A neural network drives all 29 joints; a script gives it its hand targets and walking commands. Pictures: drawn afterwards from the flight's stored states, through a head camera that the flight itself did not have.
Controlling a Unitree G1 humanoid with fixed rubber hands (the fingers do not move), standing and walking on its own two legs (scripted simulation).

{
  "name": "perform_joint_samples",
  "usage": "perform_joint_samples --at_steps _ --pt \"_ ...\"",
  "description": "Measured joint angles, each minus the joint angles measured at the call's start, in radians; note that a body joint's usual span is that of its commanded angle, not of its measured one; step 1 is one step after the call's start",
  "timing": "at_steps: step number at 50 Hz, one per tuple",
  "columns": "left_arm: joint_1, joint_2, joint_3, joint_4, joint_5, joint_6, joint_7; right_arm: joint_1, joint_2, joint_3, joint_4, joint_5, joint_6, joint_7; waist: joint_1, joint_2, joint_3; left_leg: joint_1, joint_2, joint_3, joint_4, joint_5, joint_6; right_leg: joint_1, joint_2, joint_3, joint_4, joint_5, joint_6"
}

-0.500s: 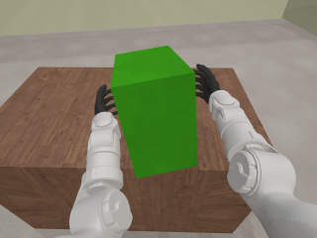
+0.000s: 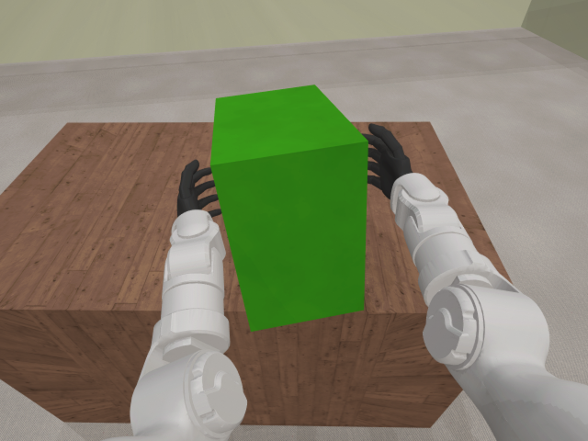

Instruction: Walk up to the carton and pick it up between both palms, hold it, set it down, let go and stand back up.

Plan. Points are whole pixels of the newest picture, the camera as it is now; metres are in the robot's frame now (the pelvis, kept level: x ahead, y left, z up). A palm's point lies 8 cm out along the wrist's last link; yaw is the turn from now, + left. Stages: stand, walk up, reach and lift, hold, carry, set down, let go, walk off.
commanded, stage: set down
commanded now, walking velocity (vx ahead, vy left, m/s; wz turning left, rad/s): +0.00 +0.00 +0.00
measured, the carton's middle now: (285, 198) +0.50 +0.07 +0.08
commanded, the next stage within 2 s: none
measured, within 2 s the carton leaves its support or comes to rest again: rests again in 0.14 s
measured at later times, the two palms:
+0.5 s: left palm (203, 247) +0.40 +0.20 +0.05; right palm (379, 204) +0.50 -0.09 +0.07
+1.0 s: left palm (184, 283) +0.31 +0.19 +0.08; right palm (424, 233) +0.44 -0.15 +0.07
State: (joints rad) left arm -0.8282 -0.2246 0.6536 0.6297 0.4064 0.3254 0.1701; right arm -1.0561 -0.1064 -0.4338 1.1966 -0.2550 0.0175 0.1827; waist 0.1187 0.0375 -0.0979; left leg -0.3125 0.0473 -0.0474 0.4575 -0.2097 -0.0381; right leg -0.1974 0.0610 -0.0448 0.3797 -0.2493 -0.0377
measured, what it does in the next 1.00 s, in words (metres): stands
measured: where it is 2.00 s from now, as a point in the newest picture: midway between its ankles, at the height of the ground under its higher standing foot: outside the picture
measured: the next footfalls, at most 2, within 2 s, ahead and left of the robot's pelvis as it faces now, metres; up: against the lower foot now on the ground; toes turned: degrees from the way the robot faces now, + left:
none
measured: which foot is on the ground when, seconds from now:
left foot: down 0.00-1.00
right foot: down 0.00-1.00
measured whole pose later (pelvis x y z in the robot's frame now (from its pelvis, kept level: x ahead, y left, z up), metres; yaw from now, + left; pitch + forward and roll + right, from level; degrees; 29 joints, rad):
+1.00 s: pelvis -0.04 -0.03 +0.00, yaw -2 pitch +21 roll +1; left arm -0.44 -0.11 0.28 0.19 0.04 0.33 0.27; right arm -0.84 -0.42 0.24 0.83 0.39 -0.03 0.08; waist 0.22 0.04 -0.16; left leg -0.71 0.06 0.00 0.46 0.01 -0.04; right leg -0.61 0.07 -0.01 0.39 -0.14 -0.07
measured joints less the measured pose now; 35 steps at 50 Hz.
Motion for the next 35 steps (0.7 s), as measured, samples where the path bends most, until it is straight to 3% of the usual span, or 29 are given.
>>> perform_joint_samples --at_steps 3,8,12,16,23,29,35 --pt "0.0 0.007 -0.013 0.043 -0.006 -0.019 0.036 0.0 -0.038 0.067 0.068 0.109 0.001 -0.004 0.001 0.0 0.006 0.0 0.0 0.003 0.0 0.0 0.0 -0.001 0.0 0.003 0.0 0.001 0.0" --pt "-0.001 0.067 -0.179 0.169 -0.14 -0.075 0.122 -0.001 -0.103 0.284 0.199 0.329 0.0 -0.043 0.009 0.0 0.023 -0.028 0.001 0.01 0.0 0.004 0.0 -0.033 0.0 0.01 0.002 0.008 0.0" --pt "-0.011 0.106 -0.3 0.208 -0.268 -0.14 0.172 -0.002 -0.118 0.425 0.176 0.477 -0.003 -0.08 0.035 0.0 0.018 -0.114 0.003 0.022 0.0 0.019 0.0 -0.129 0.0 0.021 0.016 0.02 0.0" --pt "-0.021 0.112 -0.345 0.225 -0.324 -0.173 0.191 -0.002 -0.165 0.537 0.106 0.579 -0.018 -0.11 0.077 0.0 -0.011 -0.219 0.004 0.028 0.0 0.035 0.0 -0.239 0.0 0.026 0.022 0.035 0.0" --pt "0.019 0.114 -0.348 0.176 -0.36 -0.175 0.191 -0.001 -0.208 0.632 -0.018 0.626 -0.033 -0.136 0.103 0.0 -0.035 -0.316 0.005 0.034 0.0 0.045 0.0 -0.338 0.0 0.032 0.022 0.043 0.0" --pt "0.085 0.114 -0.352 -0.06 -0.364 -0.164 0.189 -0.001 -0.224 0.632 -0.133 0.616 -0.058 -0.147 0.103 0.0 -0.047 -0.377 0.005 0.038 0.0 0.072 0.0 -0.399 0.0 0.035 0.022 0.057 0.0" --pt "0.193 0.114 -0.409 -0.306 -0.366 -0.079 0.161 0.045 -0.238 0.64 -0.166 0.618 -0.054 -0.137 0.102 0.002 -0.054 -0.406 0.005 0.041 0.0 0.119 0.0 -0.415 0.0 0.039 0.0 0.074 -0.013"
